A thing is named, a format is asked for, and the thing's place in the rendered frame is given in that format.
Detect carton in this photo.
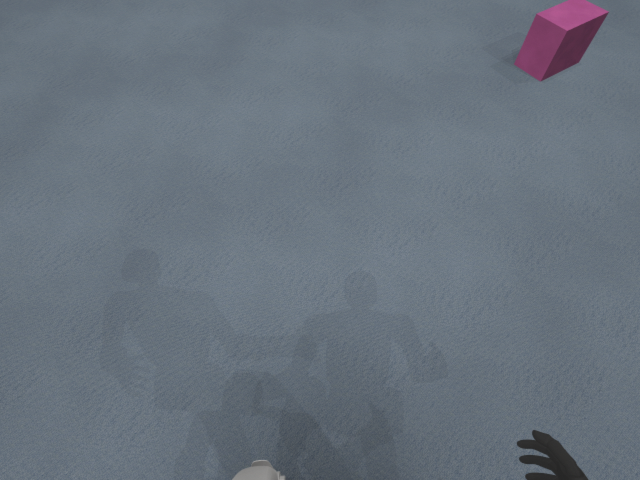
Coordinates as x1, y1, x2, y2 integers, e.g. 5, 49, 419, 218
514, 0, 609, 82

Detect robot left shin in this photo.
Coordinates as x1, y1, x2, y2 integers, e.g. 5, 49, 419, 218
251, 460, 274, 469

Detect robot right hand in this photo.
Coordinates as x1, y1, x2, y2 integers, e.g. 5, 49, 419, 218
517, 430, 588, 480

